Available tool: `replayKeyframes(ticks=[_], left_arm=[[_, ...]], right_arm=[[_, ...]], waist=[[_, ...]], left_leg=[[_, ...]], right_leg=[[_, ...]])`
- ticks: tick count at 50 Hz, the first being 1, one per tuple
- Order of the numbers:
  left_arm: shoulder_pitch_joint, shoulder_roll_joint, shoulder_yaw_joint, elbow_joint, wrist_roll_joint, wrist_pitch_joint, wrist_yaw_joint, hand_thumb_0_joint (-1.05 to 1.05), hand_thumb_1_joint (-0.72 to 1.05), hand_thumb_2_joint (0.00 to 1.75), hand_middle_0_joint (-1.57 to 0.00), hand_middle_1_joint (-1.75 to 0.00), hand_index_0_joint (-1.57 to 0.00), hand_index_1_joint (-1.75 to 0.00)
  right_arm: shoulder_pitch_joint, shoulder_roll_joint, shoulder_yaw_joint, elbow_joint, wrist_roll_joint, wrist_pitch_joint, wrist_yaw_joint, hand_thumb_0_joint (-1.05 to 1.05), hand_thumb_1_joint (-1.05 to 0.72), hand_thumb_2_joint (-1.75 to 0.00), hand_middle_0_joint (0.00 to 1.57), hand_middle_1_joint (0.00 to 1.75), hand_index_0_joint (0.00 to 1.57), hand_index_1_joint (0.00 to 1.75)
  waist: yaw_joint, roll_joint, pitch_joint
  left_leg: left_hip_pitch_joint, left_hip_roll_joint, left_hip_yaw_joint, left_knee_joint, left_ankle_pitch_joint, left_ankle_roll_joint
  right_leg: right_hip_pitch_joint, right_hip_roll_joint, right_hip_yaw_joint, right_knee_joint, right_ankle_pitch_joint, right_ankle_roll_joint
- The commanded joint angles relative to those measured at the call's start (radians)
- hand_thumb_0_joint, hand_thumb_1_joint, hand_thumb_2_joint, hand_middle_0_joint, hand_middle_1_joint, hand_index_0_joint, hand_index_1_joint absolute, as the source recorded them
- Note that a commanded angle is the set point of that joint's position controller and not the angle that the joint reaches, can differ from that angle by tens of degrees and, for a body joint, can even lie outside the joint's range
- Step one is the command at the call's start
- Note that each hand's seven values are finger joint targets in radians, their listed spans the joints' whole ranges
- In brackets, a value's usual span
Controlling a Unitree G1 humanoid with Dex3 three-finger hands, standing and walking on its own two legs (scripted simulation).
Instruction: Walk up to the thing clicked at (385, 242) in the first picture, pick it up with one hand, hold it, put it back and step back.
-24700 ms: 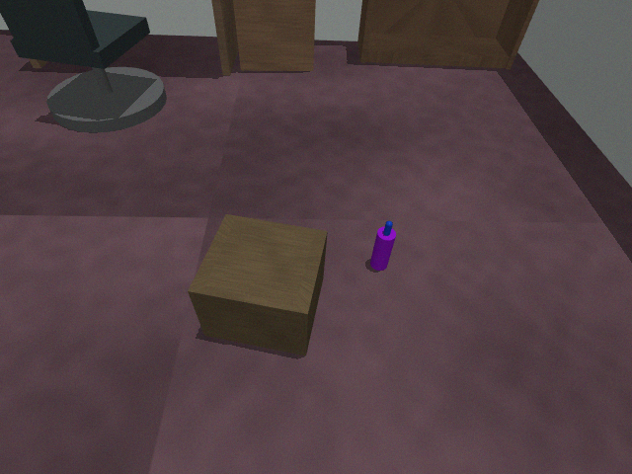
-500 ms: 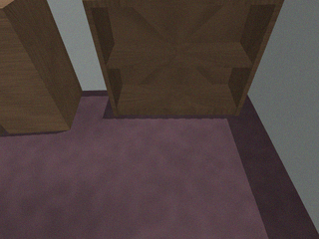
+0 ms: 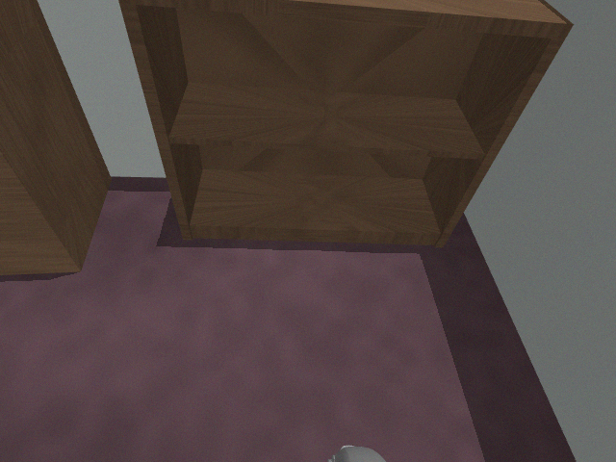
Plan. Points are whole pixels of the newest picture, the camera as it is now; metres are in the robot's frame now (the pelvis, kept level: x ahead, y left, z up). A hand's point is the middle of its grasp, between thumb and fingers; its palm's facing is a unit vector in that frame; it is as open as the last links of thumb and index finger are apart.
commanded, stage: walk up
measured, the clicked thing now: out of the picture -0.81 +0.46 -0.64
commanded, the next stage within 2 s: none
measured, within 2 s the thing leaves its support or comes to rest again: neither
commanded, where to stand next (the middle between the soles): +0.52 +0.00 m, yaw +1 degrees
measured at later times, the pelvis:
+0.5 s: pelvis +0.21 -0.01 -0.01, yaw +6 degrees
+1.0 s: pelvis +0.43 -0.05 -0.03, yaw +28 degrees
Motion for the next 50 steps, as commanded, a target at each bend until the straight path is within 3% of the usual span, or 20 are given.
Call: replayKeyframes(ticks=[1, 7, 8, 9, 10, 16, 19, 20, 23, 26, 27, 28, 29, 31, 34, 42, 45, 48, 49, 50], left_arm=[[-0.018, 0.164, 0.054, -0.086, 0.008, -0.02, -0.018, 0.0, 0.9, 0.9, -0.2, -0.3, -0.2, -0.3], [0.156, 0.201, 0.091, -0.02, 0.013, -0.04, -0.004, 0.0, 0.9, 0.9, -0.2, -0.3, -0.2, -0.3], [0.245, 0.263, 0.116, -0.01, 0.019, -0.05, 0.01, 0.0, 0.9, 0.9, -0.2, -0.3, -0.2, -0.3], [0.25, 0.346, 0.124, -0.045, 0.013, -0.062, 0.024, 0.0, 0.9, 0.9, -0.2, -0.3, -0.2, -0.3], [0.182, 0.357, 0.113, -0.064, 0.0, -0.058, 0.024, 0.0, 0.9, 0.9, -0.2, -0.3, -0.2, -0.3], [0.068, 0.242, 0.084, -0.104, -0.003, -0.06, 0.03, 0.0, 0.9, 0.9, -0.2, -0.3, -0.2, -0.3], [0.068, 0.256, 0.087, -0.126, 0.005, -0.063, 0.027, 0.0, 0.9, 0.9, -0.2, -0.3, -0.2, -0.3], [-0.121, 0.243, 0.097, -0.198, 0.019, -0.049, 0.009, 0.0, 0.9, 0.9, -0.2, -0.3, -0.2, -0.3], [-0.137, 0.246, 0.099, -0.221, 0.03, -0.022, 0.002, 0.0, 0.9, 0.9, -0.2, -0.3, -0.2, -0.3], [-0.123, 0.205, 0.085, -0.22, 0.04, 0.009, -0.005, 0.0, 0.9, 0.9, -0.2, -0.3, -0.2, -0.3], [-0.094, 0.146, 0.065, -0.232, 0.029, 0.018, -0.008, 0.0, 0.9, 0.9, -0.2, -0.3, -0.2, -0.3], [-0.115, 0.084, 0.042, -0.276, 0.015, 0.018, -0.012, 0.0, 0.9, 0.9, -0.2, -0.3, -0.2, -0.3], [-0.148, 0.179, 0.054, -0.298, 0.024, 0.009, -0.008, 0.0, 0.9, 0.9, -0.2, -0.3, -0.2, -0.3], [-0.127, 0.23, 0.062, -0.243, 0.019, 0.01, -0.006, 0.0, 0.9, 0.9, -0.2, -0.3, -0.2, -0.3], [-0.106, 0.228, 0.075, -0.212, 0.014, 0.031, -0.009, 0.0, 0.9, 0.9, -0.2, -0.3, -0.2, -0.3], [-0.219, 0.168, 0.085, -0.295, 0.021, 0.052, -0.023, 0.0, 0.9, 0.9, -0.2, -0.3, -0.2, -0.3], [-0.224, 0.146, 0.082, -0.293, 0.011, 0.041, -0.009, 0.0, 0.9, 0.9, -0.2, -0.3, -0.2, -0.3], [-0.033, 0.181, 0.101, -0.229, 0.014, 0.033, 0.013, 0.0, 0.9, 0.9, -0.2, -0.3, -0.2, -0.3], [0.027, 0.247, 0.117, -0.225, 0.029, 0.031, 0.021, 0.0, 0.9, 0.9, -0.2, -0.3, -0.2, -0.3], [-0.044, 0.301, 0.12, -0.248, 0.027, 0.037, 0.024, 0.0, 0.9, 0.9, -0.2, -0.3, -0.2, -0.3]], right_arm=[[0.023, -0.311, -0.088, -0.074, 0.005, -0.031, -0.015, 0.0, -0.9, -0.9, 0.2, 0.3, 0.2, 0.3], [-0.027, -0.245, -0.061, -0.107, 0.012, -0.013, -0.011, 0.0, -0.9, -0.9, 0.2, 0.3, 0.2, 0.3], [0.016, -0.186, -0.039, -0.111, 0.014, -0.013, -0.012, 0.0, -0.9, -0.9, 0.2, 0.3, 0.2, 0.3], [0.043, -0.146, -0.021, -0.13, 0.02, -0.008, -0.012, 0.0, -0.9, -0.9, 0.2, 0.3, 0.2, 0.3], [-0.001, -0.25, -0.054, -0.104, 0.01, 0.005, -0.028, 0.0, -0.9, -0.9, 0.2, 0.3, 0.2, 0.3], [0.066, -0.222, -0.052, -0.026, 0.015, 0.008, -0.002, 0.0, -0.9, -0.9, 0.2, 0.3, 0.2, 0.3], [0.009, -0.206, -0.056, -0.053, 0.005, 0.009, 0.011, 0.0, -0.9, -0.9, 0.2, 0.3, 0.2, 0.3], [0.036, -0.204, -0.057, -0.057, 0.029, 0.041, 0.029, 0.0, -0.9, -0.9, 0.2, 0.3, 0.2, 0.3], [-0.004, -0.24, -0.081, -0.081, 0.017, 0.055, 0.039, 0.0, -0.9, -0.9, 0.2, 0.3, 0.2, 0.3], [0.215, -0.282, -0.108, -0.019, 0.015, 0.043, 0.011, 0.0, -0.9, -0.9, 0.2, 0.3, 0.2, 0.3], [0.292, -0.327, -0.119, -0.015, 0.006, 0.034, -0.012, 0.0, -0.9, -0.9, 0.2, 0.3, 0.2, 0.3], [0.27, -0.398, -0.124, -0.057, -0.01, 0.02, -0.03, 0.0, -0.9, -0.9, 0.2, 0.3, 0.2, 0.3], [0.229, -0.434, -0.127, -0.086, 0.021, 0.017, -0.032, 0.0, -0.9, -0.9, 0.2, 0.3, 0.2, 0.3], [0.123, -0.364, -0.094, -0.117, 0.03, 0.004, -0.044, 0.0, -0.9, -0.9, 0.2, 0.3, 0.2, 0.3], [0.117, -0.319, -0.077, -0.117, 0.03, -0.013, -0.063, 0.0, -0.9, -0.9, 0.2, 0.3, 0.2, 0.3], [0.181, -0.322, -0.088, -0.146, 0.007, -0.024, -0.096, 0.0, -0.9, -0.9, 0.2, 0.3, 0.2, 0.3], [0.104, -0.316, -0.083, -0.178, -0.001, -0.01, -0.104, 0.0, -0.9, -0.9, 0.2, 0.3, 0.2, 0.3], [0.076, -0.238, -0.053, -0.192, 0.012, 0.017, -0.108, 0.0, -0.9, -0.9, 0.2, 0.3, 0.2, 0.3], [0.125, -0.18, -0.036, -0.189, 0.017, 0.027, -0.108, 0.0, -0.9, -0.9, 0.2, 0.3, 0.2, 0.3], [0.168, -0.179, -0.037, -0.178, 0.017, 0.041, -0.123, 0.0, -0.9, -0.9, 0.2, 0.3, 0.2, 0.3]], waist=[[-0.014, 0.233, 0.01], [0.11, 0.029, -0.115], [0.154, -0.181, -0.153], [0.13, -0.292, -0.129], [0.115, -0.133, -0.075], [0.034, -0.103, -0.012], [0.049, -0.109, -0.012], [0.029, -0.234, -0.051], [0.032, -0.141, -0.009], [-0.073, 0.123, -0.108], [-0.109, 0.321, -0.101], [-0.066, 0.423, -0.044], [-0.049, 0.291, -0.071], [0.001, 0.106, -0.047], [0.026, 0.166, -0.07], [0.0, 0.202, -0.051], [0.019, 0.228, -0.057], [0.131, 0.113, -0.141], [0.141, -0.111, -0.218], [0.087, -0.245, -0.228]], left_leg=[[-0.005, 0.246, -0.21, -0.275, -0.039, 0.224], [-0.158, 0.136, -0.071, 0.122, 0.039, 0.119], [-0.283, 0.048, 0.001, 0.428, -0.011, 0.079], [-0.476, -0.071, -0.04, 0.632, -0.27, 0.026], [-0.477, -0.022, -0.153, 0.693, -0.273, 0.02], [-0.332, 0.048, -0.133, 0.411, -0.11, -0.007], [-0.258, 0.049, -0.093, 0.259, -0.034, -0.013], [-0.253, 0.082, -0.054, 0.293, 0.09, -0.006], [-0.113, 0.061, -0.019, 0.184, 0.048, -0.004], [0.202, -0.069, 0.018, 0.107, -0.057, 0.055], [0.291, -0.008, -0.191, -0.071, -0.257, 0.115], [0.299, 0.238, -0.743, -0.225, -0.271, 0.218], [0.214, 0.338, -1.059, -0.36, -0.353, 0.325], [0.176, 0.269, -0.768, -0.286, -0.287, 0.266], [0.036, 0.149, -0.544, -0.229, -0.071, 0.191], [0.064, 0.117, -0.471, -0.072, 0.405, 0.206], [-0.084, 0.075, -0.428, 0.048, 0.589, 0.155], [-0.295, -0.048, -0.351, 0.304, 0.355, 0.047], [-0.428, -0.112, -0.233, 0.516, -0.02, 0.018], [-0.504, -0.125, -0.142, 0.662, -0.311, 0.002]], right_leg=[[-0.01, -0.054, -0.013, -0.212, 0.091, 0.009], [0.443, 0.037, -0.084, -0.417, 0.176, -0.021], [0.559, -0.067, 0.097, -0.537, -0.039, -0.055], [0.58, -0.336, 0.601, -0.722, -0.163, -0.146], [0.456, -0.396, 0.696, -0.736, -0.191, -0.233], [0.28, -0.213, 0.164, -0.655, 0.257, -0.222], [0.227, -0.218, 0.123, -0.662, 0.179, -0.218], [0.267, -0.261, -0.033, -0.69, 0.071, -0.181], [0.116, -0.257, -0.063, -0.643, -0.109, -0.15], [0.006, -0.181, -0.153, -0.203, -0.049, -0.102], [-0.124, -0.077, -0.208, 0.163, 0.005, -0.061], [-0.357, 0.048, -0.149, 0.316, -0.192, 0.002], [-0.34, 0.02, 0.049, 0.338, -0.215, -0.022], [-0.308, -0.056, 0.096, 0.283, -0.14, -0.014], [-0.14, -0.063, 0.072, 0.127, -0.022, -0.002], [-0.166, -0.022, 0.044, -0.078, 0.066, 0.014], [0.018, 0.009, 0.019, -0.215, 0.107, -0.017], [0.412, 0.011, 0.05, -0.438, 0.253, -0.062], [0.554, -0.201, 0.256, -0.524, 0.165, -0.093], [0.471, -0.436, 0.514, -0.644, -0.012, -0.133]])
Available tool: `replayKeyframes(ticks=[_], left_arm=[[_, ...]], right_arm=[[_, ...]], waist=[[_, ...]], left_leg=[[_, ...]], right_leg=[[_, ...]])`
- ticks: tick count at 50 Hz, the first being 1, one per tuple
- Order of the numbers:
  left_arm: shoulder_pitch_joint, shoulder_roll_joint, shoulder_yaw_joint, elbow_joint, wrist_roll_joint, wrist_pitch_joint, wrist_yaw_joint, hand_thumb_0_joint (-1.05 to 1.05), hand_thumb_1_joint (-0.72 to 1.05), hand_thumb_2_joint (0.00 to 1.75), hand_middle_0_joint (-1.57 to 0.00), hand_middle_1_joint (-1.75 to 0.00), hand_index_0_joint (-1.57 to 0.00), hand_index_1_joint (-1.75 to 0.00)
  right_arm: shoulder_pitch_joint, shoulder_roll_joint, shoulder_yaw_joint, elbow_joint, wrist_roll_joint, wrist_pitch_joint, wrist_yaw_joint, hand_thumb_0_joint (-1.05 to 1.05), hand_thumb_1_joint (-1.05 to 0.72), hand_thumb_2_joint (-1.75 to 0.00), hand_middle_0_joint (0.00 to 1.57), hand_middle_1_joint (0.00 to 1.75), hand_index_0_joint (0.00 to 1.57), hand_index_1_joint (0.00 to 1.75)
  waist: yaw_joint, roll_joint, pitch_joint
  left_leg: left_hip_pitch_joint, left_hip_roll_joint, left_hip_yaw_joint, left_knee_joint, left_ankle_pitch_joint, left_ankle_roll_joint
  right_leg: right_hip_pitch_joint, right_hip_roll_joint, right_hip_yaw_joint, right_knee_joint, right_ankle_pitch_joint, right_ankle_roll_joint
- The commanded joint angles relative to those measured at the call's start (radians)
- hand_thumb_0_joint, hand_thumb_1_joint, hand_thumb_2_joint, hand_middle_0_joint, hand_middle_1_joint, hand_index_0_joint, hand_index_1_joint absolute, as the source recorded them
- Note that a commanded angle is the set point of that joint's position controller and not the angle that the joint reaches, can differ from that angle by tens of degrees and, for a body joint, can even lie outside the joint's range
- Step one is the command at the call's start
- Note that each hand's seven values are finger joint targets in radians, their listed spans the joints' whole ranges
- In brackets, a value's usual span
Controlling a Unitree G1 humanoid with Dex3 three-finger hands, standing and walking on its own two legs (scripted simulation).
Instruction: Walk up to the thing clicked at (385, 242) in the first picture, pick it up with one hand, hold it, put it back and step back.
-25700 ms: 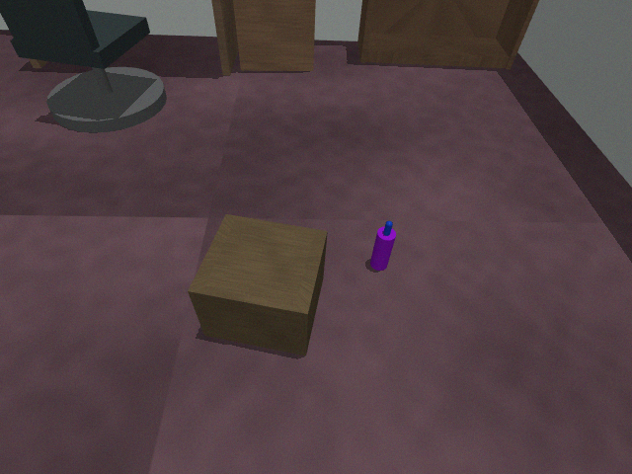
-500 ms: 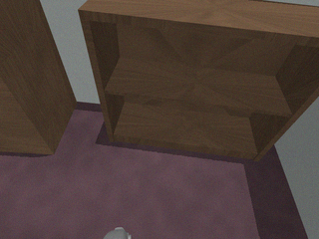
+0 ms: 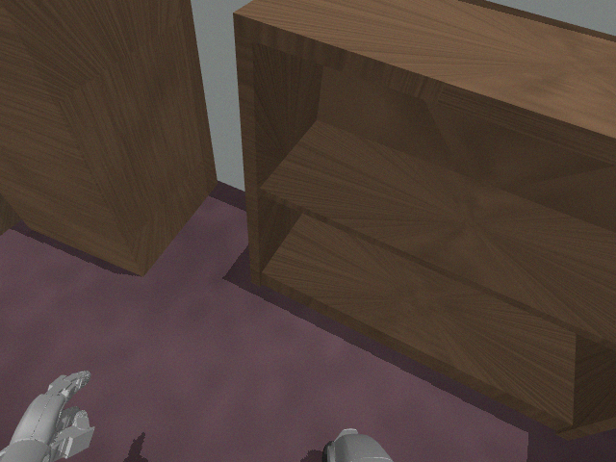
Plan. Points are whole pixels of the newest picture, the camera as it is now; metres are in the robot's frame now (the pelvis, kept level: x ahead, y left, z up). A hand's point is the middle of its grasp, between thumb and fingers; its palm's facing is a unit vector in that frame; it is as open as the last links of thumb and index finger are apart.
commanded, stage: walk up
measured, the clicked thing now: out of the picture -0.85 +1.04 -0.62
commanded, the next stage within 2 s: none
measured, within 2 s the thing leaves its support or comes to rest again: neither
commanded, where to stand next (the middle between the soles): +0.10 -0.01 m, yaw +49 degrees
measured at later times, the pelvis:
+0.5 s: pelvis +0.05 -0.04 +0.00, yaw +25 degrees
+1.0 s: pelvis +0.04 -0.03 +0.00, yaw +42 degrees
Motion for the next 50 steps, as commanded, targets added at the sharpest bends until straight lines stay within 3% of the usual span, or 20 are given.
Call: replayKeyframes(ticks=[1, 6, 16, 18, 19, 20, 21, 23, 29, 30, 31, 32, 34, 37, 40, 44, 45, 47, 48, 50], left_arm=[[0.024, 0.289, 0.075, -0.074, 0.007, -0.01, 0.023, 0.0, 0.9, 0.9, -0.2, -0.3, -0.2, -0.3], [0.015, 0.215, 0.034, -0.012, -0.009, -0.012, 0.031, 0.0, 0.9, 0.9, -0.2, -0.3, -0.2, -0.3], [0.044, 0.263, 0.03, -0.03, -0.015, -0.02, 0.04, 0.0, 0.9, 0.9, -0.2, -0.3, -0.2, -0.3], [0.093, 0.213, 0.011, -0.02, -0.021, -0.01, 0.041, 0.0, 0.9, 0.9, -0.2, -0.3, -0.2, -0.3], [0.13, 0.161, -0.001, -0.023, -0.03, -0.004, 0.042, 0.0, 0.9, 0.9, -0.2, -0.3, -0.2, -0.3], [0.077, 0.172, -0.001, -0.054, -0.035, -0.004, 0.057, 0.0, 0.9, 0.9, -0.2, -0.3, -0.2, -0.3], [0.031, 0.223, 0.01, -0.038, -0.025, -0.008, 0.068, 0.0, 0.9, 0.9, -0.2, -0.3, -0.2, -0.3], [0.126, 0.203, 0.012, 0.006, -0.037, -0.014, 0.069, 0.0, 0.9, 0.9, -0.2, -0.3, -0.2, -0.3], [0.26, 0.179, 0.022, 0.054, -0.021, -0.047, 0.086, 0.0, 0.9, 0.9, -0.2, -0.3, -0.2, -0.3], [0.286, 0.259, 0.04, 0.051, -0.002, -0.057, 0.092, 0.0, 0.9, 0.9, -0.2, -0.3, -0.2, -0.3], [0.228, 0.365, 0.066, 0.034, 0.009, -0.056, 0.091, 0.0, 0.9, 0.9, -0.2, -0.3, -0.2, -0.3], [0.154, 0.387, 0.07, 0.018, 0.004, -0.055, 0.091, 0.0, 0.9, 0.9, -0.2, -0.3, -0.2, -0.3], [0.12, 0.278, 0.043, 0.018, -0.009, -0.061, 0.095, 0.0, 0.9, 0.9, -0.2, -0.3, -0.2, -0.3], [0.12, 0.27, 0.044, 0.034, 0.008, -0.062, 0.086, 0.0, 0.9, 0.9, -0.2, -0.3, -0.2, -0.3], [0.165, 0.271, 0.044, 0.021, 0.015, -0.056, 0.071, 0.0, 0.9, 0.9, -0.2, -0.3, -0.2, -0.3], [0.109, 0.245, 0.027, 0.003, -0.009, -0.023, 0.058, 0.0, 0.9, 0.9, -0.2, -0.3, -0.2, -0.3], [0.145, 0.197, 0.009, 0.01, -0.01, -0.014, 0.057, 0.0, 0.9, 0.9, -0.2, -0.3, -0.2, -0.3], [0.142, 0.125, -0.015, -0.016, -0.026, -0.001, 0.061, 0.0, 0.9, 0.9, -0.2, -0.3, -0.2, -0.3], [0.082, 0.206, 0.005, 0.009, -0.024, -0.003, 0.077, 0.0, 0.9, 0.9, -0.2, -0.3, -0.2, -0.3], [0.139, 0.186, 0.007, 0.05, -0.036, -0.006, 0.072, 0.0, 0.9, 0.9, -0.2, -0.3, -0.2, -0.3]], right_arm=[[0.042, -0.187, -0.064, -0.059, 0.004, 0.006, -0.043, 0.0, -0.9, -0.9, 0.2, 0.3, 0.2, 0.3], [0.007, -0.182, -0.067, 0.001, -0.011, 0.01, 0.025, 0.0, -0.9, -0.9, 0.2, 0.3, 0.2, 0.3], [-0.08, -0.17, -0.082, -0.038, -0.001, 0.027, 0.059, 0.0, -0.9, -0.9, 0.2, 0.3, 0.2, 0.3], [-0.027, -0.201, -0.097, -0.025, -0.013, 0.016, 0.047, 0.0, -0.9, -0.9, 0.2, 0.3, 0.2, 0.3], [-0.031, -0.281, -0.115, -0.045, -0.025, 0.011, 0.034, 0.0, -0.9, -0.9, 0.2, 0.3, 0.2, 0.3], [-0.077, -0.384, -0.133, -0.074, -0.017, 0.011, 0.032, 0.0, -0.9, -0.9, 0.2, 0.3, 0.2, 0.3], [-0.084, -0.359, -0.136, -0.065, -0.012, 0.012, 0.028, 0.0, -0.9, -0.9, 0.2, 0.3, 0.2, 0.3], [-0.167, -0.265, -0.101, -0.09, 0.0, 0.018, 0.012, 0.0, -0.9, -0.9, 0.2, 0.3, 0.2, 0.3], [-0.247, -0.226, -0.086, -0.13, -0.001, 0.043, 0.025, 0.0, -0.9, -0.9, 0.2, 0.3, 0.2, 0.3], [-0.256, -0.162, -0.069, -0.144, 0.007, 0.046, 0.025, 0.0, -0.9, -0.9, 0.2, 0.3, 0.2, 0.3], [-0.243, -0.132, -0.065, -0.157, -0.003, 0.048, 0.022, 0.0, -0.9, -0.9, 0.2, 0.3, 0.2, 0.3], [-0.235, -0.195, -0.081, -0.132, -0.016, 0.056, 0.008, 0.0, -0.9, -0.9, 0.2, 0.3, 0.2, 0.3], [-0.22, -0.226, -0.1, -0.085, -0.011, 0.054, 0.026, 0.0, -0.9, -0.9, 0.2, 0.3, 0.2, 0.3], [-0.179, -0.182, -0.091, -0.051, -0.004, 0.046, 0.06, 0.0, -0.9, -0.9, 0.2, 0.3, 0.2, 0.3], [-0.25, -0.156, -0.083, -0.048, 0.003, 0.035, 0.065, 0.0, -0.9, -0.9, 0.2, 0.3, 0.2, 0.3], [-0.158, -0.161, -0.086, 0.025, 0.011, 0.012, 0.046, 0.0, -0.9, -0.9, 0.2, 0.3, 0.2, 0.3], [-0.131, -0.19, -0.095, 0.044, 0.004, 0.004, 0.036, 0.0, -0.9, -0.9, 0.2, 0.3, 0.2, 0.3], [-0.126, -0.351, -0.114, 0.0, -0.01, -0.009, 0.018, 0.0, -0.9, -0.9, 0.2, 0.3, 0.2, 0.3], [-0.155, -0.362, -0.115, 0.017, 0.003, -0.008, 0.014, 0.0, -0.9, -0.9, 0.2, 0.3, 0.2, 0.3], [-0.221, -0.259, -0.075, 0.016, 0.007, -0.014, 0.001, 0.0, -0.9, -0.9, 0.2, 0.3, 0.2, 0.3]], waist=[[0.057, -0.253, -0.223], [0.032, -0.153, -0.098], [0.013, -0.106, -0.142], [-0.01, -0.013, -0.207], [-0.015, 0.219, -0.191], [-0.022, 0.344, -0.165], [-0.038, 0.242, -0.136], [0.014, 0.19, -0.167], [0.092, 0.178, -0.197], [0.115, -0.02, -0.187], [0.1, -0.236, -0.142], [0.074, -0.202, -0.122], [0.043, 0.003, -0.044], [0.04, -0.13, -0.052], [0.084, -0.192, -0.083], [0.025, -0.122, -0.152], [0.013, -0.014, -0.175], [-0.008, 0.294, -0.145], [-0.026, 0.215, -0.111], [0.034, 0.162, -0.106]], left_leg=[[-0.37, -0.003, 0.2, 0.468, -0.124, 0.057], [-0.256, 0.07, 0.193, 0.234, 0.014, 0.05], [-0.015, -0.002, 0.296, -0.088, 0.117, 0.066], [0.174, -0.003, 0.19, -0.216, 0.105, 0.12], [0.255, 0.17, -0.116, -0.351, 0.222, 0.192], [0.168, 0.317, -0.42, -0.38, 0.373, 0.335], [0.095, 0.317, -0.402, -0.373, 0.442, 0.363], [0.162, 0.209, -0.142, -0.224, 0.626, 0.291], [-0.11, 0.084, -0.085, -0.046, 0.606, 0.197], [-0.255, -0.023, 0.027, 0.134, 0.429, 0.122], [-0.443, -0.113, 0.148, 0.291, -0.11, 0.064], [-0.441, -0.031, 0.078, 0.445, -0.199, 0.055], [-0.381, -0.007, 0.082, 0.485, -0.066, 0.043], [-0.306, 0.018, 0.187, 0.285, 0.036, 0.034], [-0.217, 0.003, 0.255, 0.08, 0.002, 0.029], [0.085, -0.055, 0.331, -0.181, 0.17, 0.042], [0.188, -0.048, 0.267, -0.232, 0.131, 0.064], [0.16, 0.338, -0.42, -0.443, 0.093, 0.276], [0.034, 0.369, -0.469, -0.449, 0.096, 0.352], [0.062, 0.253, -0.209, -0.31, 0.35, 0.282]], right_leg=[[0.357, -0.457, 0.578, -0.407, -0.402, -0.212], [0.189, -0.269, 0.12, -0.301, -0.329, -0.189], [0.146, -0.388, -0.061, -0.115, -0.007, -0.142], [0.043, -0.324, -0.123, 0.125, -0.071, -0.064], [-0.139, -0.203, -0.192, 0.327, -0.239, 0.009], [-0.211, -0.067, -0.122, 0.376, -0.525, 0.04], [-0.149, -0.082, -0.051, 0.422, -0.514, 0.026], [-0.145, -0.096, -0.043, 0.395, -0.42, 0.015], [0.26, -0.011, -0.065, -0.058, -0.175, -0.049], [0.342, -0.174, 0.161, -0.205, -0.15, -0.096], [0.358, -0.478, 0.482, -0.326, -0.086, -0.219], [0.31, -0.58, 0.611, -0.344, -0.008, -0.327], [0.229, -0.425, 0.26, -0.267, 0.059, -0.257], [0.254, -0.28, 0.024, -0.211, 0.003, -0.17], [0.287, -0.281, -0.031, -0.166, 0.08, -0.182], [0.141, -0.276, -0.111, -0.004, -0.053, -0.131], [0.061, -0.246, -0.136, 0.126, -0.157, -0.092], [-0.203, -0.064, -0.114, 0.397, -0.48, 0.004], [-0.132, -0.096, -0.015, 0.424, -0.504, -0.006], [-0.094, -0.108, 0.0, 0.379, -0.416, -0.011]])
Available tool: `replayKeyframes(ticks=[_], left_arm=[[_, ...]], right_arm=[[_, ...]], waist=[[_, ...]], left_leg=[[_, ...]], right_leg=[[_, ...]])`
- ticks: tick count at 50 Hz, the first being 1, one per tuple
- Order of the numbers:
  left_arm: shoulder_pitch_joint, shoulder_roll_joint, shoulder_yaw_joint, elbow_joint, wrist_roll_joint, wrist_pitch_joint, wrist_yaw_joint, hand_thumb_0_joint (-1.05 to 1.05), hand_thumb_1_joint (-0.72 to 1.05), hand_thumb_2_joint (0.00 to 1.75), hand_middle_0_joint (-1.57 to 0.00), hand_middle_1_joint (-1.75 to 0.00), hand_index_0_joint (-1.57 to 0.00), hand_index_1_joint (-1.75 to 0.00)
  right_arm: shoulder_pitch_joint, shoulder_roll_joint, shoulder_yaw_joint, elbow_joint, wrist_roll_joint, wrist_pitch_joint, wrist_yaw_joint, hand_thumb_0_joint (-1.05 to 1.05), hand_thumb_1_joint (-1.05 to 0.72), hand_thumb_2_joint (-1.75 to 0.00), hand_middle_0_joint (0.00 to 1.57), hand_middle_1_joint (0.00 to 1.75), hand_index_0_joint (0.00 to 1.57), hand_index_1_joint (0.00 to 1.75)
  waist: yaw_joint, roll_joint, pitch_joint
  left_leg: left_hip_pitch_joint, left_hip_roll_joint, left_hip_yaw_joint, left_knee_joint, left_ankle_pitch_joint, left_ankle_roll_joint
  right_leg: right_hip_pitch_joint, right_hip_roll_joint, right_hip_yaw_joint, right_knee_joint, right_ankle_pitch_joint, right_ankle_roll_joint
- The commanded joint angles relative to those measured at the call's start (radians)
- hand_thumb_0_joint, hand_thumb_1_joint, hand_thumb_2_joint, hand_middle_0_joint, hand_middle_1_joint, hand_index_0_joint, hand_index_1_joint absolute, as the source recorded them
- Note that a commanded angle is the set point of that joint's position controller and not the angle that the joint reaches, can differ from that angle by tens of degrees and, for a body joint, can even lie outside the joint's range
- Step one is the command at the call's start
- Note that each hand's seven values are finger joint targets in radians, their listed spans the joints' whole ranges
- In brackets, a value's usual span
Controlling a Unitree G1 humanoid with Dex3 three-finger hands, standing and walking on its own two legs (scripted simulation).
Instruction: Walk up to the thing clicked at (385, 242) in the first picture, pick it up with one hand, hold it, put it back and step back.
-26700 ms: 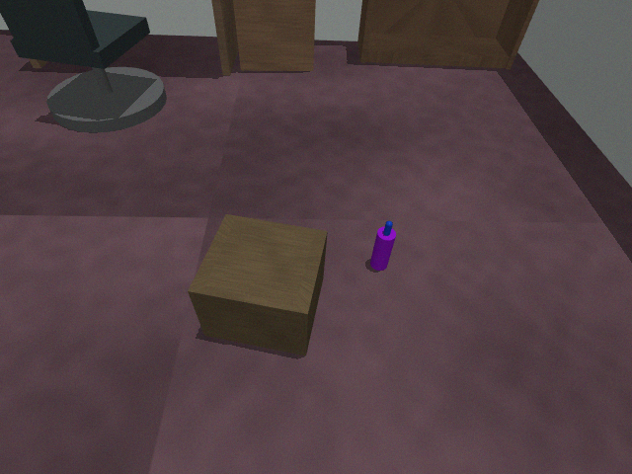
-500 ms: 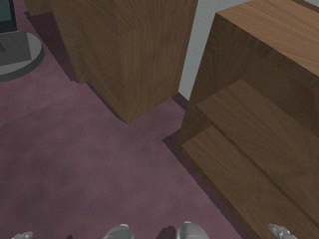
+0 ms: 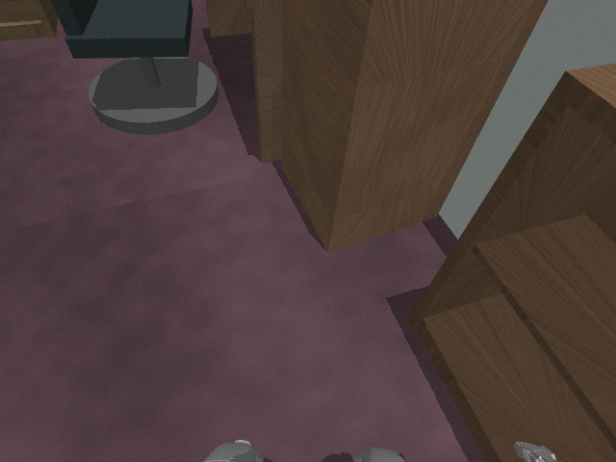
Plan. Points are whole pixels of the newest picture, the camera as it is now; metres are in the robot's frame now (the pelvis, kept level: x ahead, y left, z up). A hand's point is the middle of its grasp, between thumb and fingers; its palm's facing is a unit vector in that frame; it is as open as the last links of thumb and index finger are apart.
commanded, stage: walk up
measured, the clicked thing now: out of the picture +0.04 +1.39 -0.61
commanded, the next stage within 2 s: none
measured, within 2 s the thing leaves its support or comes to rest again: neither
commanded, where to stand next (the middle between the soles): +0.07 -0.02 m, yaw +84 degrees
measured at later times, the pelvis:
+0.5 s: pelvis -0.03 -0.10 +0.03, yaw +29 degrees
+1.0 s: pelvis +0.01 -0.07 +0.01, yaw +54 degrees
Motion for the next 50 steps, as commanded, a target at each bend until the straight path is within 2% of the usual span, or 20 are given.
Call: replayKeyframes(ticks=[1, 5, 12, 14, 15, 16, 17, 19, 23, 29, 32, 35, 36, 37, 38, 39, 41, 42, 48, 50], left_arm=[[-0.116, 0.162, 0.049, -0.136, -0.006, -0.035, -0.017, 0.0, 0.9, 0.9, -0.2, -0.3, -0.2, -0.3], [-0.083, 0.143, 0.055, -0.135, 0.002, -0.015, -0.021, 0.0, 0.9, 0.9, -0.2, -0.3, -0.2, -0.3], [-0.112, 0.11, 0.068, -0.186, 0.003, -0.014, -0.025, 0.0, 0.9, 0.9, -0.2, -0.3, -0.2, -0.3], [-0.043, 0.096, 0.072, -0.172, 0.002, -0.024, -0.022, 0.0, 0.9, 0.9, -0.2, -0.3, -0.2, -0.3], [0.008, 0.135, 0.089, -0.162, 0.013, -0.03, -0.016, 0.0, 0.9, 0.9, -0.2, -0.3, -0.2, -0.3], [0.009, 0.231, 0.109, -0.174, 0.03, -0.032, -0.014, 0.0, 0.9, 0.9, -0.2, -0.3, -0.2, -0.3], [-0.122, 0.266, 0.122, -0.207, 0.035, -0.028, -0.02, 0.0, 0.9, 0.9, -0.2, -0.3, -0.2, -0.3], [-0.21, 0.182, 0.092, -0.216, 0.031, -0.043, -0.023, 0.0, 0.9, 0.9, -0.2, -0.3, -0.2, -0.3], [-0.146, 0.149, 0.097, -0.17, 0.034, -0.058, -0.036, 0.0, 0.9, 0.9, -0.2, -0.3, -0.2, -0.3], [-0.013, 0.193, 0.105, -0.182, 0.035, -0.051, -0.066, 0.0, 0.9, 0.9, -0.2, -0.3, -0.2, -0.3], [-0.005, 0.213, 0.106, -0.192, 0.031, -0.045, -0.078, 0.0, 0.9, 0.9, -0.2, -0.3, -0.2, -0.3], [-0.038, 0.206, 0.086, -0.189, 0.02, -0.019, -0.087, 0.0, 0.9, 0.9, -0.2, -0.3, -0.2, -0.3], [-0.001, 0.157, 0.067, -0.188, 0.019, -0.012, -0.087, 0.0, 0.9, 0.9, -0.2, -0.3, -0.2, -0.3], [0.032, 0.093, 0.045, -0.195, 0.009, -0.009, -0.085, 0.0, 0.9, 0.9, -0.2, -0.3, -0.2, -0.3], [-0.013, 0.066, 0.034, -0.229, 0.015, -0.006, -0.09, 0.0, 0.9, 0.9, -0.2, -0.3, -0.2, -0.3], [-0.075, 0.153, 0.051, -0.245, 0.016, -0.012, -0.078, 0.0, 0.9, 0.9, -0.2, -0.3, -0.2, -0.3], [0.04, 0.18, 0.056, -0.182, 0.011, -0.017, -0.078, 0.0, 0.9, 0.9, -0.2, -0.3, -0.2, -0.3], [0.071, 0.189, 0.064, -0.162, 0.011, -0.026, -0.073, 0.0, 0.9, 0.9, -0.2, -0.3, -0.2, -0.3], [0.043, 0.135, 0.057, -0.168, -0.007, -0.032, -0.046, 0.0, 0.9, 0.9, -0.2, -0.3, -0.2, -0.3], [0.031, 0.132, 0.055, -0.171, -0.013, -0.042, -0.034, 0.0, 0.9, 0.9, -0.2, -0.3, -0.2, -0.3]], right_arm=[[0.022, -0.289, -0.075, -0.078, 0.009, -0.02, -0.033, 0.0, -0.9, -0.9, 0.2, 0.3, 0.2, 0.3], [0.044, -0.278, -0.076, -0.101, 0.012, -0.021, -0.043, 0.0, -0.9, -0.9, 0.2, 0.3, 0.2, 0.3], [0.085, -0.257, -0.083, -0.149, -0.013, -0.014, -0.043, 0.0, -0.9, -0.9, 0.2, 0.3, 0.2, 0.3], [0.027, -0.253, -0.081, -0.18, -0.014, -0.003, -0.039, 0.0, -0.9, -0.9, 0.2, 0.3, 0.2, 0.3], [0.011, -0.191, -0.064, -0.197, -0.009, 0.0, -0.038, 0.0, -0.9, -0.9, 0.2, 0.3, 0.2, 0.3], [0.047, -0.116, -0.042, -0.206, 0.004, -0.001, -0.043, 0.0, -0.9, -0.9, 0.2, 0.3, 0.2, 0.3], [0.067, -0.193, -0.062, -0.184, -0.018, 0.0, -0.058, 0.0, -0.9, -0.9, 0.2, 0.3, 0.2, 0.3], [0.064, -0.24, -0.083, -0.131, -0.006, 0.0, -0.043, 0.0, -0.9, -0.9, 0.2, 0.3, 0.2, 0.3], [0.132, -0.175, -0.061, -0.102, 0.0, -0.001, 0.008, 0.0, -0.9, -0.9, 0.2, 0.3, 0.2, 0.3], [0.016, -0.182, -0.061, -0.133, -0.003, -0.007, 0.014, 0.0, -0.9, -0.9, 0.2, 0.3, 0.2, 0.3], [0.049, -0.189, -0.064, -0.122, 0.005, -0.017, 0.007, 0.0, -0.9, -0.9, 0.2, 0.3, 0.2, 0.3], [0.158, -0.191, -0.077, -0.078, 0.005, -0.037, -0.001, 0.0, -0.9, -0.9, 0.2, 0.3, 0.2, 0.3], [0.228, -0.23, -0.094, -0.056, 0.003, -0.045, -0.014, 0.0, -0.9, -0.9, 0.2, 0.3, 0.2, 0.3], [0.257, -0.286, -0.11, -0.068, -0.003, -0.05, -0.03, 0.0, -0.9, -0.9, 0.2, 0.3, 0.2, 0.3], [0.262, -0.358, -0.12, -0.1, -0.014, -0.057, -0.046, 0.0, -0.9, -0.9, 0.2, 0.3, 0.2, 0.3], [0.257, -0.409, -0.12, -0.106, 0.005, -0.056, -0.046, 0.0, -0.9, -0.9, 0.2, 0.3, 0.2, 0.3], [0.145, -0.315, -0.085, -0.116, 0.016, -0.06, -0.051, 0.0, -0.9, -0.9, 0.2, 0.3, 0.2, 0.3], [0.118, -0.278, -0.077, -0.128, 0.018, -0.059, -0.058, 0.0, -0.9, -0.9, 0.2, 0.3, 0.2, 0.3], [0.103, -0.26, -0.067, -0.174, 0.001, -0.063, -0.054, 0.0, -0.9, -0.9, 0.2, 0.3, 0.2, 0.3], [0.09, -0.263, -0.072, -0.19, 0.001, -0.051, -0.055, 0.0, -0.9, -0.9, 0.2, 0.3, 0.2, 0.3]], waist=[[-0.035, 0.158, -0.092], [-0.015, 0.194, -0.195], [-0.02, 0.202, -0.195], [0.034, 0.193, -0.207], [0.078, 0.089, -0.21], [0.077, -0.2, -0.206], [0.048, -0.207, -0.161], [-0.019, -0.021, -0.028], [-0.013, -0.113, -0.05], [0.063, -0.138, -0.039], [0.052, -0.154, -0.057], [-0.021, -0.052, -0.1], [-0.054, 0.049, -0.152], [-0.077, 0.211, -0.142], [-0.078, 0.222, -0.091], [-0.111, 0.196, -0.063], [-0.029, 0.092, -0.046], [-0.022, 0.133, -0.056], [-0.023, 0.215, -0.045], [-0.028, 0.248, -0.09]], left_leg=[[0.158, 0.214, -0.581, -0.319, 0.413, 0.224], [0.254, 0.173, -0.54, -0.287, 0.537, 0.189], [0.108, 0.136, -0.646, -0.316, 0.37, 0.184], [-0.006, 0.083, -0.567, -0.257, 0.305, 0.136], [-0.18, -0.004, -0.448, -0.175, 0.116, 0.068], [-0.351, -0.131, -0.226, 0.061, -0.148, 0.006], [-0.364, -0.024, -0.127, 0.234, -0.177, -0.029], [-0.266, 0.015, -0.128, 0.337, -0.052, -0.032], [-0.215, 0.05, -0.035, 0.244, 0.042, -0.008], [-0.152, 0.05, 0.052, -0.004, 0.025, -0.019], [-0.047, 0.043, 0.087, -0.067, 0.021, -0.006], [0.205, 0.025, 0.11, -0.268, 0.043, 0.008], [0.397, 0.015, 0.028, -0.323, -0.029, 0.04], [0.529, 0.129, -0.259, -0.463, -0.187, 0.102], [0.512, 0.341, -0.639, -0.477, -0.19, 0.192], [0.355, 0.457, -0.825, -0.555, -0.264, 0.328], [0.337, 0.303, -0.497, -0.453, -0.106, 0.242], [0.314, 0.256, -0.422, -0.394, 0.027, 0.212], [0.042, 0.155, -0.301, -0.226, 0.715, 0.18], [0.013, 0.119, -0.319, -0.165, 0.716, 0.157]], right_leg=[[-0.188, 0.106, 0.085, 0.074, -0.007, -0.016], [-0.144, 0.132, 0.083, 0.053, 0.047, -0.02], [0.03, 0.202, 0.107, -0.127, 0.059, -0.046], [0.229, 0.219, 0.096, -0.373, 0.142, -0.068], [0.392, 0.13, 0.178, -0.534, 0.139, -0.107], [0.459, -0.155, 0.492, -0.705, -0.033, -0.168], [0.29, -0.348, 0.65, -0.768, -0.184, -0.275], [0.125, -0.254, 0.491, -0.764, -0.088, -0.243], [0.238, -0.086, 0.171, -0.712, 0.042, -0.155], [0.321, -0.147, 0.097, -0.723, 0.044, -0.153], [0.272, -0.18, 0.058, -0.704, 0.045, -0.132], [0.132, -0.161, -0.077, -0.508, 0.043, -0.126], [-0.007, -0.115, -0.119, -0.316, 0.049, -0.088], [-0.221, -0.007, -0.177, -0.061, 0.03, -0.035], [-0.426, 0.1, -0.099, 0.089, -0.022, 0.013], [-0.406, 0.046, 0.067, 0.116, -0.004, 0.006], [-0.338, 0.024, 0.1, 0.107, 0.117, -0.006], [-0.292, 0.013, 0.088, 0.063, 0.133, -0.004], [-0.023, 0.093, 0.0, -0.094, 0.202, -0.024], [0.055, 0.13, -0.024, -0.167, 0.229, -0.04]])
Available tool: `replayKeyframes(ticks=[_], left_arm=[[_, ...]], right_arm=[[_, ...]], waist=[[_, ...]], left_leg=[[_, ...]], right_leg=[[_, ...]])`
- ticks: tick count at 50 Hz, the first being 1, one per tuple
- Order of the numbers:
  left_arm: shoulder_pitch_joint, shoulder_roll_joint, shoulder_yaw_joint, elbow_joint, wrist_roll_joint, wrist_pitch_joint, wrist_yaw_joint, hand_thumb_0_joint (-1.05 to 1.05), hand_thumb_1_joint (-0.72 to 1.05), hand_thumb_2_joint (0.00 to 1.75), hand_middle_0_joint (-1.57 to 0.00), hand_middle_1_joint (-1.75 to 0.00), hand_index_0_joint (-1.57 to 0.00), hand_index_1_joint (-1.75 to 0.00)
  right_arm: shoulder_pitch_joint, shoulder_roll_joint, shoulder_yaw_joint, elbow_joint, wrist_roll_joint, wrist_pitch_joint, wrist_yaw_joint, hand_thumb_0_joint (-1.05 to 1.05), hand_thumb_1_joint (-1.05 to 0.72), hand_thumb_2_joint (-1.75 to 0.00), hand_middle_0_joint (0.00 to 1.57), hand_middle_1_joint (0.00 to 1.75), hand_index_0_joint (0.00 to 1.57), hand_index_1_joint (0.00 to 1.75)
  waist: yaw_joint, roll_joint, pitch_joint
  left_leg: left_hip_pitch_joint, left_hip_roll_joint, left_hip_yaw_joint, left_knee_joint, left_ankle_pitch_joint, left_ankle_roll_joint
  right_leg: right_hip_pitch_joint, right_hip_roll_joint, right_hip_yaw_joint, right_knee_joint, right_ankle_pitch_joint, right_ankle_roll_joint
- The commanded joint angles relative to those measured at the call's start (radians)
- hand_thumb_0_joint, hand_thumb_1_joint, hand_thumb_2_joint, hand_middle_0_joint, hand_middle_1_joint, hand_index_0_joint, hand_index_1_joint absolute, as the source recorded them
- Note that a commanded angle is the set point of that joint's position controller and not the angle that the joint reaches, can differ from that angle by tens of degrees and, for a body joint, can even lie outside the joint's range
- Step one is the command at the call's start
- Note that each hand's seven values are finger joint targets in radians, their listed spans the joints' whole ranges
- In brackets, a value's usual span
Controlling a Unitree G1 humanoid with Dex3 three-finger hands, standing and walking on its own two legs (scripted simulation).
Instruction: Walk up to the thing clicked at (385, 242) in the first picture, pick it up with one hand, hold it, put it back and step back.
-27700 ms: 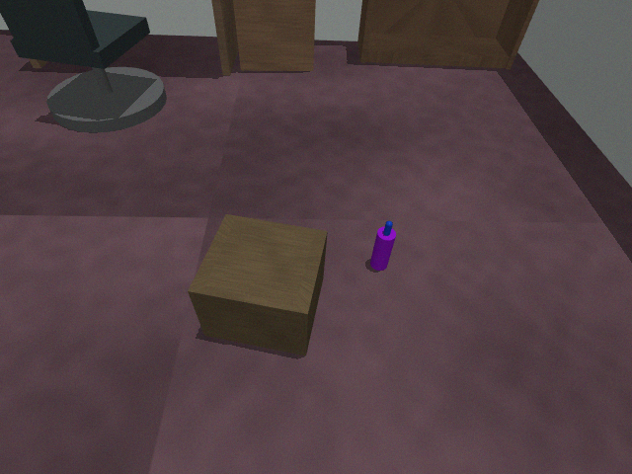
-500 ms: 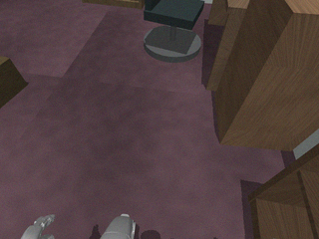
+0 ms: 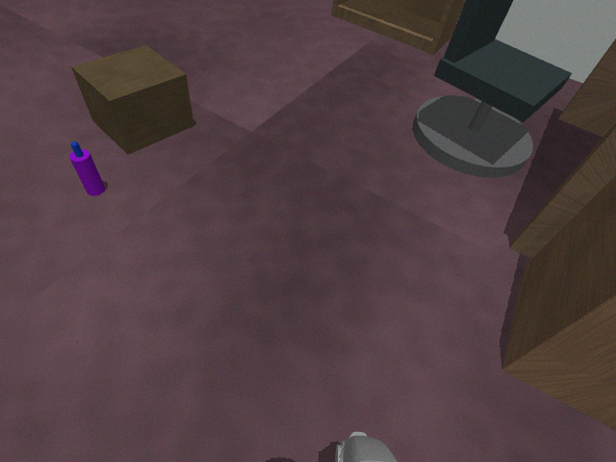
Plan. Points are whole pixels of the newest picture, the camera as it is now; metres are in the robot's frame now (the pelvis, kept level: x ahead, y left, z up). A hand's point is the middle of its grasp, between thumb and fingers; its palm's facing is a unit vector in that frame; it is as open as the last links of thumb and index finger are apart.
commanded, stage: walk up
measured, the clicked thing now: (85, 167) +1.20 +0.84 -0.62
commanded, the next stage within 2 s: stand in 1.52 s
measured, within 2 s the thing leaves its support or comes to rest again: neither
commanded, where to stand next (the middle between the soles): +0.07 -0.02 m, yaw +30 degrees
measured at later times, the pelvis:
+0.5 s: pelvis +0.00 -0.02 -0.01, yaw +20 degrees
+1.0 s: pelvis +0.01 -0.04 +0.00, yaw +30 degrees
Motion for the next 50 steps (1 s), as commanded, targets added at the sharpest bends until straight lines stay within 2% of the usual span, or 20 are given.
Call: replayKeyframes(ticks=[1, 3, 5, 6, 9, 17, 18, 20, 24, 31, 32, 33, 34, 35, 38, 44, 46, 47, 48, 50], left_arm=[[-0.009, 0.161, 0.054, -0.098, -0.016, -0.046, 0.034, 0.0, 0.9, 0.9, -0.2, -0.3, -0.2, -0.3], [0.086, 0.207, 0.067, -0.075, -0.004, -0.062, 0.048, 0.0, 0.9, 0.9, -0.2, -0.3, -0.2, -0.3], [0.002, 0.352, 0.104, -0.099, 0.006, -0.057, 0.053, 0.0, 0.9, 0.9, -0.2, -0.3, -0.2, -0.3], [-0.055, 0.331, 0.1, -0.112, 0.01, -0.057, 0.055, 0.0, 0.9, 0.9, -0.2, -0.3, -0.2, -0.3], [-0.118, 0.261, 0.078, -0.078, 0.018, -0.049, 0.06, 0.0, 0.9, 0.9, -0.2, -0.3, -0.2, -0.3], [-0.119, 0.223, 0.071, -0.068, 0.006, -0.017, 0.037, 0.0, 0.9, 0.9, -0.2, -0.3, -0.2, -0.3], [-0.079, 0.182, 0.054, -0.056, -0.001, -0.01, 0.037, 0.0, 0.9, 0.9, -0.2, -0.3, -0.2, -0.3], [-0.14, 0.172, 0.049, -0.084, -0.013, -0.008, 0.056, 0.0, 0.9, 0.9, -0.2, -0.3, -0.2, -0.3], [-0.069, 0.193, 0.058, -0.003, -0.02, -0.024, 0.062, 0.0, 0.9, 0.9, -0.2, -0.3, -0.2, -0.3], [-0.035, 0.147, 0.047, 0.037, -0.011, -0.044, 0.06, 0.0, 0.9, 0.9, -0.2, -0.3, -0.2, -0.3], [-0.012, 0.17, 0.052, 0.042, -0.002, -0.056, 0.064, 0.0, 0.9, 0.9, -0.2, -0.3, -0.2, -0.3], [-0.002, 0.261, 0.066, 0.038, 0.016, -0.066, 0.068, 0.0, 0.9, 0.9, -0.2, -0.3, -0.2, -0.3], [-0.074, 0.33, 0.084, 0.021, 0.009, -0.063, 0.062, 0.0, 0.9, 0.9, -0.2, -0.3, -0.2, -0.3], [-0.107, 0.333, 0.084, 0.005, 0.012, -0.064, 0.06, 0.0, 0.9, 0.9, -0.2, -0.3, -0.2, -0.3], [-0.11, 0.253, 0.061, 0.029, 0.017, -0.072, 0.064, 0.0, 0.9, 0.9, -0.2, -0.3, -0.2, -0.3], [-0.111, 0.205, 0.037, 0.042, -0.004, -0.05, 0.047, 0.0, 0.9, 0.9, -0.2, -0.3, -0.2, -0.3], [-0.07, 0.113, 0.002, 0.048, -0.013, -0.045, 0.046, 0.0, 0.9, 0.9, -0.2, -0.3, -0.2, -0.3], [-0.058, 0.091, -0.003, 0.055, -0.027, -0.036, 0.047, 0.0, 0.9, 0.9, -0.2, -0.3, -0.2, -0.3], [-0.093, 0.161, 0.018, 0.081, -0.018, -0.033, 0.056, 0.0, 0.9, 0.9, -0.2, -0.3, -0.2, -0.3], [-0.086, 0.138, 0.013, 0.101, -0.022, -0.042, 0.054, 0.0, 0.9, 0.9, -0.2, -0.3, -0.2, -0.3]], right_arm=[[-0.048, -0.289, -0.099, -0.114, 0.003, -0.011, -0.022, 0.0, -0.9, -0.9, 0.2, 0.3, 0.2, 0.3], [-0.069, -0.217, -0.078, -0.132, 0.024, 0.005, -0.026, 0.0, -0.9, -0.9, 0.2, 0.3, 0.2, 0.3], [-0.002, -0.2, -0.08, -0.134, 0.011, 0.023, -0.04, 0.0, -0.9, -0.9, 0.2, 0.3, 0.2, 0.3], [-0.015, -0.261, -0.096, -0.104, 0.0, 0.027, -0.039, 0.0, -0.9, -0.9, 0.2, 0.3, 0.2, 0.3], [0.004, -0.24, -0.108, -0.046, 0.007, 0.021, 0.001, 0.0, -0.9, -0.9, 0.2, 0.3, 0.2, 0.3], [0.059, -0.22, -0.105, 0.046, 0.001, 0.008, 0.021, 0.0, -0.9, -0.9, 0.2, 0.3, 0.2, 0.3], [0.061, -0.253, -0.112, 0.045, -0.006, 0.0, 0.015, 0.0, -0.9, -0.9, 0.2, 0.3, 0.2, 0.3], [-0.01, -0.444, -0.136, -0.013, -0.023, -0.006, 0.0, 0.0, -0.9, -0.9, 0.2, 0.3, 0.2, 0.3], [-0.092, -0.31, -0.095, 0.0, -0.001, -0.018, -0.024, 0.0, -0.9, -0.9, 0.2, 0.3, 0.2, 0.3], [-0.116, -0.276, -0.073, 0.013, 0.006, 0.0, -0.024, 0.0, -0.9, -0.9, 0.2, 0.3, 0.2, 0.3], [-0.114, -0.237, -0.059, 0.01, 0.015, 0.005, -0.023, 0.0, -0.9, -0.9, 0.2, 0.3, 0.2, 0.3], [-0.106, -0.186, -0.049, 0.002, 0.025, 0.009, -0.022, 0.0, -0.9, -0.9, 0.2, 0.3, 0.2, 0.3], [-0.11, -0.212, -0.061, 0.007, 0.019, 0.01, -0.037, 0.0, -0.9, -0.9, 0.2, 0.3, 0.2, 0.3], [-0.117, -0.258, -0.076, 0.026, 0.009, 0.008, -0.04, 0.0, -0.9, -0.9, 0.2, 0.3, 0.2, 0.3], [-0.1, -0.24, -0.076, 0.079, 0.011, -0.002, -0.013, 0.0, -0.9, -0.9, 0.2, 0.3, 0.2, 0.3], [-0.065, -0.164, -0.059, 0.147, 0.012, -0.023, 0.005, 0.0, -0.9, -0.9, 0.2, 0.3, 0.2, 0.3], [-0.09, -0.205, -0.066, 0.141, -0.003, -0.041, -0.008, 0.0, -0.9, -0.9, 0.2, 0.3, 0.2, 0.3], [-0.162, -0.285, -0.07, 0.118, -0.001, -0.041, -0.011, 0.0, -0.9, -0.9, 0.2, 0.3, 0.2, 0.3], [-0.18, -0.315, -0.079, 0.127, 0.012, -0.036, -0.008, 0.0, -0.9, -0.9, 0.2, 0.3, 0.2, 0.3], [-0.236, -0.26, -0.046, 0.135, 0.016, -0.031, -0.009, 0.0, -0.9, -0.9, 0.2, 0.3, 0.2, 0.3]], waist=[[-0.002, 0.27, -0.107], [0.067, 0.115, -0.17], [0.04, -0.241, -0.239], [0.024, -0.16, -0.172], [-0.008, -0.122, -0.052], [-0.029, -0.017, -0.134], [-0.038, 0.089, -0.129], [-0.066, 0.31, -0.03], [0.002, 0.222, -0.094], [0.026, 0.209, -0.146], [0.037, 0.168, -0.169], [0.043, -0.038, -0.16], [0.03, -0.169, -0.153], [0.016, -0.135, -0.097], [-0.002, -0.045, -0.037], [-0.023, -0.092, -0.125], [-0.023, 0.072, -0.192], [0.003, 0.197, -0.173], [-0.021, 0.171, -0.145], [0.012, 0.155, -0.129]], left_leg=[[-0.13, 0.124, -0.189, -0.049, 0.672, 0.163], [-0.207, 0.033, -0.128, 0.139, 0.433, 0.084], [-0.375, -0.012, 0.079, 0.533, -0.291, 0.023], [-0.379, 0.038, 0.021, 0.582, -0.272, 0.015], [-0.264, 0.083, 0.084, 0.429, -0.091, 0.013], [0.078, 0.009, 0.175, -0.09, -0.011, 0.016], [0.152, 0.039, 0.051, -0.162, -0.071, 0.054], [-0.03, 0.4, -0.636, -0.42, -0.245, 0.276], [-0.006, 0.252, -0.29, -0.18, 0.332, 0.21], [-0.131, 0.181, -0.224, -0.038, 0.413, 0.185], [-0.151, 0.128, -0.162, 0.051, 0.4, 0.133], [-0.275, 0.013, -0.041, 0.25, 0.254, 0.063], [-0.311, -0.012, 0.03, 0.344, -0.223, 0.04], [-0.316, 0.034, 0.0, 0.425, -0.266, 0.031], [-0.274, 0.059, 0.072, 0.312, -0.145, 0.032], [0.063, -0.002, 0.213, -0.177, 0.107, 0.015], [0.231, 0.147, -0.078, -0.261, 0.174, 0.074], [0.152, 0.341, -0.335, -0.291, 0.148, 0.191], [0.029, 0.362, -0.333, -0.271, 0.152, 0.256], [0.007, 0.264, -0.168, -0.203, 0.288, 0.19]], right_leg=[[0.206, 0.084, -0.062, -0.14, 0.094, -0.035], [0.362, 0.01, 0.063, -0.334, 0.222, -0.079], [0.403, -0.473, 0.6, -0.57, 0.134, -0.298], [0.337, -0.477, 0.653, -0.585, 0.054, -0.322], [0.132, -0.241, 0.182, -0.499, -0.144, -0.194], [0.03, -0.219, -0.018, -0.246, -0.235, -0.108], [-0.075, -0.164, -0.06, -0.097, -0.275, -0.058], [-0.264, -0.007, 0.009, 0.176, -0.257, 0.014], [-0.088, -0.016, 0.03, 0.169, -0.102, -0.016], [0.238, 0.082, -0.036, -0.227, 0.021, -0.041], [0.314, 0.054, 0.033, -0.338, 0.074, -0.065], [0.361, -0.146, 0.314, -0.446, 0.094, -0.13], [0.291, -0.357, 0.541, -0.527, 0.058, -0.275], [0.237, -0.419, 0.619, -0.566, 0.035, -0.324], [0.226, -0.229, 0.274, -0.458, 0.11, -0.201], [0.195, -0.128, 0.054, -0.294, 0.28, -0.139], [0.062, -0.087, 0.016, -0.122, 0.219, -0.049], [0.011, 0.018, -0.033, -0.11, -0.083, 0.004], [0.116, 0.0, -0.001, -0.092, -0.185, -0.004], [0.181, 0.015, -0.002, -0.219, -0.071, -0.016]])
